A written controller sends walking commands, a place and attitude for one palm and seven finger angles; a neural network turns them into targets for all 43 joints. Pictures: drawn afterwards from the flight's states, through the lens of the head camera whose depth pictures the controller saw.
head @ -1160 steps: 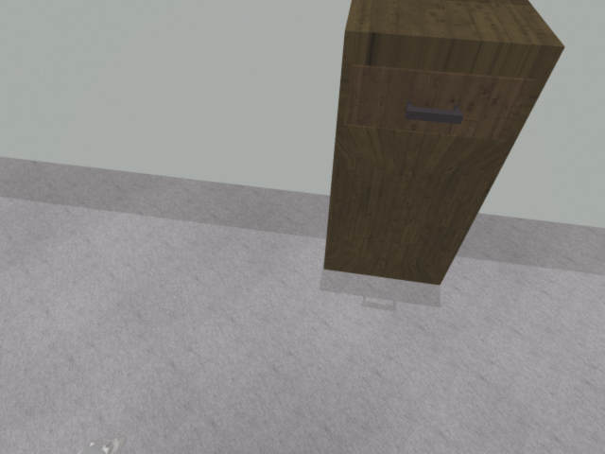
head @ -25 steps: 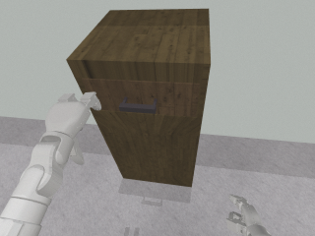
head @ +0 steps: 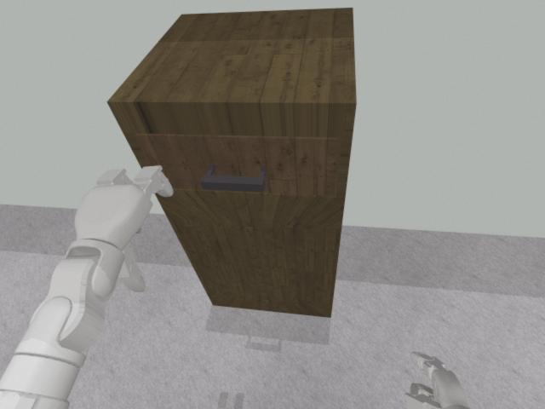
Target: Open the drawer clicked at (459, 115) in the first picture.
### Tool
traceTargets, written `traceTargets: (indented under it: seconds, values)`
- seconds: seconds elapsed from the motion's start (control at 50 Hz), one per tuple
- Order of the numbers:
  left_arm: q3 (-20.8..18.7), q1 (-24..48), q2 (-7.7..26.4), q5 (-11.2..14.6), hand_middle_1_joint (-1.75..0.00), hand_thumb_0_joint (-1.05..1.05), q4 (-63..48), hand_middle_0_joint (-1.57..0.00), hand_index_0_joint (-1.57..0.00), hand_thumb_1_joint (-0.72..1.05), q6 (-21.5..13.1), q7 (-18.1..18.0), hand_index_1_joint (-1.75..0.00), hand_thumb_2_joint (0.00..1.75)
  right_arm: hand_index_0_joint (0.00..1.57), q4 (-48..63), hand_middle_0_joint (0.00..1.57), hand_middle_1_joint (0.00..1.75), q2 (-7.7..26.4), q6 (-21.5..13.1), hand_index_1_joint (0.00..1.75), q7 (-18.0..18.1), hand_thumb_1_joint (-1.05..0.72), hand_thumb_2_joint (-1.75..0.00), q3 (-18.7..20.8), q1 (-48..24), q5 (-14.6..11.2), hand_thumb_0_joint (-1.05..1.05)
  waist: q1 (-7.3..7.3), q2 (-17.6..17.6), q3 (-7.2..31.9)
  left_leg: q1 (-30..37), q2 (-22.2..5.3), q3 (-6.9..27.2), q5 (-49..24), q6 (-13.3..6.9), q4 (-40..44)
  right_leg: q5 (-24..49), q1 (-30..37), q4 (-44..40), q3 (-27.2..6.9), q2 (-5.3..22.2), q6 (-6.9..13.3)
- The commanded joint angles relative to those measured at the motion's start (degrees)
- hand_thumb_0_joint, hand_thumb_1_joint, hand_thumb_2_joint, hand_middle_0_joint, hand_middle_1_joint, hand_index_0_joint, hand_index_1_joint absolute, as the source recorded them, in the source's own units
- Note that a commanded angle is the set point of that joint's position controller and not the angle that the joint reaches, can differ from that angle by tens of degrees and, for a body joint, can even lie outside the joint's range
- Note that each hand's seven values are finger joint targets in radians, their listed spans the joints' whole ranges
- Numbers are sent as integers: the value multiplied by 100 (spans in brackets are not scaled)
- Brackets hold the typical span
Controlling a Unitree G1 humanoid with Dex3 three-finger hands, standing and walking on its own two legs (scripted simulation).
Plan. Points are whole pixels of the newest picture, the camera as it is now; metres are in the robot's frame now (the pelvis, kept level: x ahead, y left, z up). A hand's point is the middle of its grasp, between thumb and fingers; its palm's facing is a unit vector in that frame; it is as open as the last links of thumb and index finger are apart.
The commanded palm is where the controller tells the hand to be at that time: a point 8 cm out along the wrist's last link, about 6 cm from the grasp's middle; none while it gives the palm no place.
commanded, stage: move the hooked fingers above the handle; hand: left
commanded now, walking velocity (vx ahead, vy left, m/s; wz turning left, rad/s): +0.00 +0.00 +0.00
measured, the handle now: (235, 176) +0.55 +0.17 -0.01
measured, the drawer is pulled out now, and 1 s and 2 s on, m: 0.00 0.00 0.00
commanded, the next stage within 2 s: none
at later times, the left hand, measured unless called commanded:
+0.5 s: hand (185, 210) +0.38 +0.20 +0.08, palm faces -0.03 -0.04 -1.00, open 13.8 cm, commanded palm +0.36 +0.21 +0.14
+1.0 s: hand (209, 196) +0.43 +0.17 +0.06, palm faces -0.04 -0.05 -1.00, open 13.8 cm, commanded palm +0.42 +0.19 +0.13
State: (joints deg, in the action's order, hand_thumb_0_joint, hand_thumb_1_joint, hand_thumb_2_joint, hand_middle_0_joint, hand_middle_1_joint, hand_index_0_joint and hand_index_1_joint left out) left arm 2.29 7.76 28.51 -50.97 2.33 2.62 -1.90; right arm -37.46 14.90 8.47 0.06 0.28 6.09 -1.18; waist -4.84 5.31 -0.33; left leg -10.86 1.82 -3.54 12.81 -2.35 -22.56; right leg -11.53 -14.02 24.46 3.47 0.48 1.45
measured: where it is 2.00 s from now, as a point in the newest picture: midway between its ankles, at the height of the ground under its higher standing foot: outside the picture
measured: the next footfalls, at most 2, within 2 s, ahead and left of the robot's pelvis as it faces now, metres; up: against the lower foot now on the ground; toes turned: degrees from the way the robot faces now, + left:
none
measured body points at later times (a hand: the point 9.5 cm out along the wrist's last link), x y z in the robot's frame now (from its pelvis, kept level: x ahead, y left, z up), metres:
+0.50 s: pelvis +0.00 -0.01 +0.00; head +0.04 -0.04 +0.44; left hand +0.38 +0.20 +0.13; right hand +0.15 -0.25 -0.14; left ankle -0.01 +0.09 -0.74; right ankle +0.01 -0.10 -0.74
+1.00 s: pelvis +0.02 -0.01 -0.01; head +0.06 -0.04 +0.44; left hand +0.42 +0.17 +0.12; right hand +0.15 -0.27 -0.14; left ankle -0.01 +0.09 -0.74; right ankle +0.01 -0.10 -0.74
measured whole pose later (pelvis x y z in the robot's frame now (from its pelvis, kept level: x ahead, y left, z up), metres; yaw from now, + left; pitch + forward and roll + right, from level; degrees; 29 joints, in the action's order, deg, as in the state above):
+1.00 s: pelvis +0.02 -0.01 -0.01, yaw +0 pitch +7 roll +1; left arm 10.5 30.8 22.9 -56.0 31.5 -0.3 -5.5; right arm -38.7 15.0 7.8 1.5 2.4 11.4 -1.7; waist -1.2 3.2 3.1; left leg -18.2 1.0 -3.2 16.3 -1.4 -27.4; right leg -15.4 -21.6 29.7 3.7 -0.1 2.4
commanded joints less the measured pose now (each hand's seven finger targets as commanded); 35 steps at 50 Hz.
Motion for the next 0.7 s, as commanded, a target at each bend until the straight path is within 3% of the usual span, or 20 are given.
traceTargets:
  seconds: [0.0, 0.1, 0.16, 0.18, 0.22, 0.28, 0.32, 0.38, 0.44, 0.54, 0.58, 0.62, 0.68]
  values:
    - [-284, 1987, 944, -41, -120, 0, -793, -30, -30, -50, -54, 3, -120, 30, 20, 896, 20, 30, 631, -283, 30, 96, -90, -90, 121, -718, -35, 0, 147, -645, 1095, -7, -59, 305, -965, 66, 268, 556, 695, -304, -301, -14, 46]
    - [-439, 2891, 1212, -245, -120, 0, -588, -30, -30, -50, -476, -192, -120, 30, 20, 781, 20, 30, 578, -388, 30, 182, -90, -90, 121, -530, 16, 0, 139, -348, 1511, 108, -17, 356, -858, 65, 199, 353, 656, -259, -342, -31, 80]
    - [-489, 3061, 1191, -252, -120, 0, -501, -30, -30, -50, -633, -415, -120, 30, 20, 744, 20, 30, 542, -440, 30, 196, -90, -90, 169, -420, 21, 0, 84, -121, 1782, 188, -5, 336, -1237, 103, 111, 754, 723, -136, -341, -39, 106]
    - [-701, 3041, 1380, -254, -120, 0, -349, -30, -30, -50, -614, -491, -120, 30, 20, 721, 20, 30, 558, -435, 30, 188, -90, -90, 175, -408, 19, 0, 36, -113, 1865, 111, 1, 330, -1315, 120, 103, 830, 849, -121, -378, -44, 117]
    - [-618, 2929, 1200, -255, -120, 0, 94, -30, -30, -50, -498, -571, -120, 30, 20, 656, 20, 30, 534, -402, 30, 171, -90, -90, 176, -367, -13, 0, 54, -288, 1676, -50, -8, 272, -1326, 116, 94, 923, 778, -103, -352, -29, 104]
    - [-329, 3032, 891, -291, -120, 0, 672, -30, -30, -50, -226, -567, -120, 30, 20, 638, 20, 30, 589, -349, 30, 133, -90, -90, 180, -363, -65, 0, 132, -554, 1432, -240, -42, 251, -1170, 134, 147, 768, 626, -131, -315, -35, 99]
    - [82, 3266, 616, -344, -120, 0, 806, -30, -30, -50, -77, -491, -120, 30, 20, 656, 20, 30, 613, -312, 30, 137, -90, -90, 185, -332, -77, 0, 216, -591, 1484, -197, -40, 210, -1032, 104, 127, 657, 532, -133, -314, -12, 78]
    - [127, 3560, 697, -395, -120, 0, 836, -30, -30, -50, -29, -369, -120, 30, 20, 725, 20, 30, 668, -293, 30, 155, -90, -90, 211, -272, -70, 0, 241, -649, 1747, -157, -17, 243, -1108, 66, 66, 781, 648, -86, -350, -24, 82]
    - [79, 3817, 809, -369, -120, 0, 700, -30, -30, -50, -207, -317, -120, 30, 20, 750, 20, 30, 655, -300, 30, 187, -90, -90, 239, -135, -54, 0, 233, -591, 2068, -111, 12, 244, -1219, 19, -20, 1012, 796, 5, -407, -2, 77]
    - [-233, 3938, 968, -354, -120, 0, 727, -30, -30, -50, -537, -567, -120, 30, 20, 657, 20, 30, 624, -338, 30, 201, -90, -90, 301, 99, -45, 0, 179, -426, 2193, -116, 3, 251, -1679, 47, -139, 1459, 755, 181, -386, -32, 104]
    - [-567, 3787, 1208, -371, -120, 0, 1037, -30, -30, -50, -494, -723, -120, 30, 20, 614, 20, 30, 651, -333, 30, 198, -90, -90, 311, 128, -45, 0, 115, -592, 2171, -301, 9, 216, -1748, 57, -159, 1596, 864, 211, -399, -43, 99]
    - [-487, 3855, 1082, -414, -120, 0, 1401, -30, -30, -50, -373, -860, -120, 30, 20, 531, 20, 30, 635, -327, 30, 195, -90, -90, 303, 179, -69, 0, 152, -793, 2005, -453, -5, 158, -1636, 46, -146, 1593, 786, 212, -415, -24, 74]
    - [-256, 3954, 875, -527, -120, 0, 1734, -30, -30, -50, -125, -928, -120, 30, 20, 520, 20, 30, 668, -319, 30, 169, -90, -90, 324, 161, -92, 0, 222, -699, 1976, -456, -20, 108, -1583, 59, -169, 1502, 637, 212, -398, -40, 80]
